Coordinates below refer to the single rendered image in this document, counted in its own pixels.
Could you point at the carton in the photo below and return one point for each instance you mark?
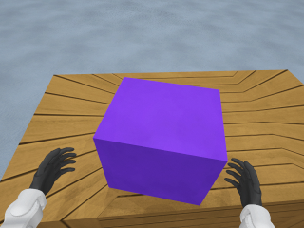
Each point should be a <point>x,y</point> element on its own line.
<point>162,140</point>

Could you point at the right robot forearm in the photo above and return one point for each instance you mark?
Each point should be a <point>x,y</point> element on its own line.
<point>255,216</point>

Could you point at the left robot forearm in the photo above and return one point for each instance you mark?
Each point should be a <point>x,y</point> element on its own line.
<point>26,211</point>

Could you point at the pedestal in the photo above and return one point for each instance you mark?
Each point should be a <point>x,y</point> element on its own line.
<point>263,121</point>

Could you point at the robot left hand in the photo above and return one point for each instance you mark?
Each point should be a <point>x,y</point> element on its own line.
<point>49,171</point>

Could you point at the robot right hand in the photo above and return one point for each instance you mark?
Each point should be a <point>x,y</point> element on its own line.
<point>248,186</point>

